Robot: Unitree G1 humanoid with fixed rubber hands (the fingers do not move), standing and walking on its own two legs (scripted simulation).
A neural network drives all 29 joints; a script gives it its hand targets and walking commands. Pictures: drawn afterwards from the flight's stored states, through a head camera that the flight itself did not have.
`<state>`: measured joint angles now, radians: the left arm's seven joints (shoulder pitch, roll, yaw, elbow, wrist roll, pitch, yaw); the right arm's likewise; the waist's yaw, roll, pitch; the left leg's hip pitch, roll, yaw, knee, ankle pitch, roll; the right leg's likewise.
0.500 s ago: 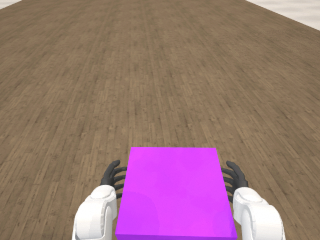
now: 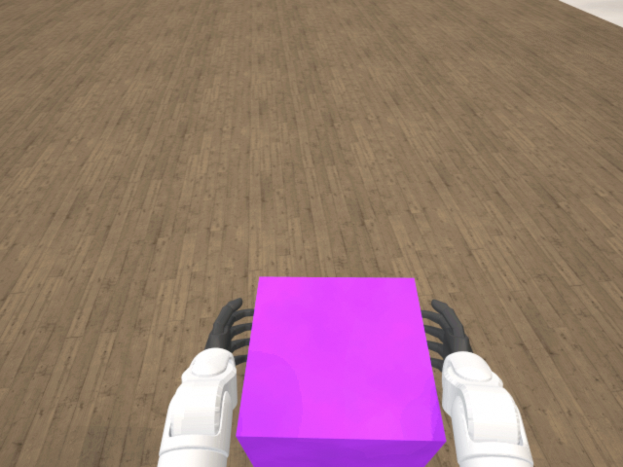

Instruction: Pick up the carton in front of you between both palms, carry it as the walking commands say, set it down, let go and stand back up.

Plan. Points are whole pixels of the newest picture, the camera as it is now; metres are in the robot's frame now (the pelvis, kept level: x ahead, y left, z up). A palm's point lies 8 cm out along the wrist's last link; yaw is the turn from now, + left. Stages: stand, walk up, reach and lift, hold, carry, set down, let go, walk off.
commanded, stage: carry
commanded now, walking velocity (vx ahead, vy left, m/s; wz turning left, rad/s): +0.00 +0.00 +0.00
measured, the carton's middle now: (335, 386) +0.28 +0.00 -0.05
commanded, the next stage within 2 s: hold in 0.32 s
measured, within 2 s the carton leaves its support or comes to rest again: neither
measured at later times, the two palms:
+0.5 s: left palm (222, 364) +0.27 +0.14 +0.04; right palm (466, 373) +0.26 -0.16 +0.04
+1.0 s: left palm (203, 370) +0.25 +0.16 +0.05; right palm (460, 388) +0.24 -0.14 +0.05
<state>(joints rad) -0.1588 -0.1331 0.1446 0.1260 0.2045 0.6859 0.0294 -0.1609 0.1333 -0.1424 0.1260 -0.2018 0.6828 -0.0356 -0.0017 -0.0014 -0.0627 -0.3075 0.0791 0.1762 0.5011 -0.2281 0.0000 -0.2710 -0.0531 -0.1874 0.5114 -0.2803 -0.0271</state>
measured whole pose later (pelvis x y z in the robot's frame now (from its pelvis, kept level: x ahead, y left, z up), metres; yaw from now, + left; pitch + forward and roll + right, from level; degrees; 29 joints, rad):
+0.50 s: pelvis -0.01 +0.00 +0.01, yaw -2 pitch -5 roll +0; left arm -0.14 -0.13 0.14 0.10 0.22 0.73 0.02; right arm -0.16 0.13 -0.13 0.12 -0.23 0.72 -0.02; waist 0.00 0.00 0.05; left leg -0.12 0.02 -0.02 0.38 -0.19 -0.02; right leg -0.10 0.01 -0.01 0.40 -0.22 -0.02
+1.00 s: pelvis -0.04 +0.03 +0.00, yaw -4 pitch -9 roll +0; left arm -0.27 -0.15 0.23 0.28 0.30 0.74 0.00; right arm -0.29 0.16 -0.24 0.31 -0.30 0.72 0.01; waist 0.00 -0.01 0.02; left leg -0.10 -0.03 -0.03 0.44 -0.18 0.01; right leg -0.09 0.01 0.07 0.44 -0.20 0.01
